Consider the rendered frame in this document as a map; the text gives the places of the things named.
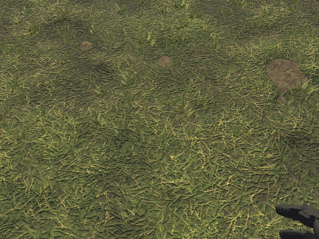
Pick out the robot right hand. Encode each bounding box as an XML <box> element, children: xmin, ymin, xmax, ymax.
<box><xmin>269</xmin><ymin>203</ymin><xmax>319</xmax><ymax>239</ymax></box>

